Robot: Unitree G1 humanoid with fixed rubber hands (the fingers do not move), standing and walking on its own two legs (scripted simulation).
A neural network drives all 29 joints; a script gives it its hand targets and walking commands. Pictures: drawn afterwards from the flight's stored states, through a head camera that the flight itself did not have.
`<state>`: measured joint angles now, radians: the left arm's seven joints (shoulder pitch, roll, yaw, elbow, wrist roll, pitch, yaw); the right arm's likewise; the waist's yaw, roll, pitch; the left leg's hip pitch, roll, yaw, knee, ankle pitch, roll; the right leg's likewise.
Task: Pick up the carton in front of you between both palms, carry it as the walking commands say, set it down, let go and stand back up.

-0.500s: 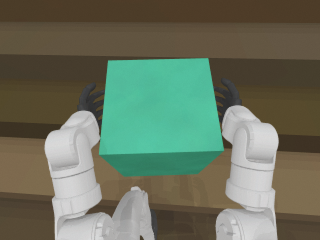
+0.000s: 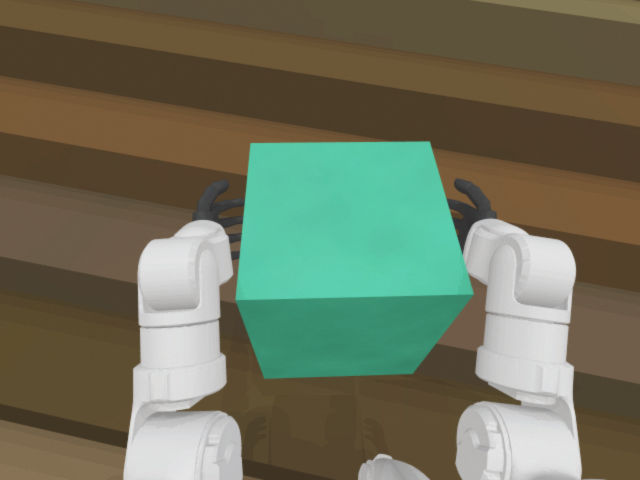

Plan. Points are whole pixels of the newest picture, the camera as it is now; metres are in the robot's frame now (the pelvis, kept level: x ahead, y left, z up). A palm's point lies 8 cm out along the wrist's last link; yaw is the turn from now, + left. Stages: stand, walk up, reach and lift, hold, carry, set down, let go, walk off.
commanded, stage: carry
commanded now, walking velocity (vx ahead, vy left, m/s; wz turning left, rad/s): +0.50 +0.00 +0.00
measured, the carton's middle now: (339, 270) +0.36 +0.03 +0.09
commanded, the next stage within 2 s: none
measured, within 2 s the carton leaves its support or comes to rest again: neither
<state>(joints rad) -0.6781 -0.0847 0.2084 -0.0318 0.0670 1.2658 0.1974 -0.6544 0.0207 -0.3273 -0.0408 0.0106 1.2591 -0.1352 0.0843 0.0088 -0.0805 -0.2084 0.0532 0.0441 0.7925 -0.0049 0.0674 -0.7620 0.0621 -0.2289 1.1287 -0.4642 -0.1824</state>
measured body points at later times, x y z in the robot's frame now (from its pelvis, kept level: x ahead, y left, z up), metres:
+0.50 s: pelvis +0.29 +0.13 +0.16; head +0.33 +0.12 +0.61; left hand +0.71 +0.23 +0.33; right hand +0.66 -0.07 +0.32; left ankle +0.43 +0.22 -0.46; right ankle +0.13 -0.04 -0.45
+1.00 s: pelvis +0.54 +0.12 +0.31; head +0.56 +0.16 +0.76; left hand +0.91 +0.30 +0.47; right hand +0.93 +0.00 +0.49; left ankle +0.44 +0.21 -0.44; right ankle +0.68 +0.04 -0.30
